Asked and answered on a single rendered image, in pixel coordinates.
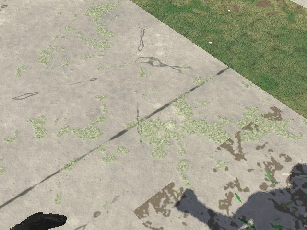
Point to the left robot hand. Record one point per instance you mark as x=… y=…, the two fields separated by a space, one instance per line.
x=40 y=221

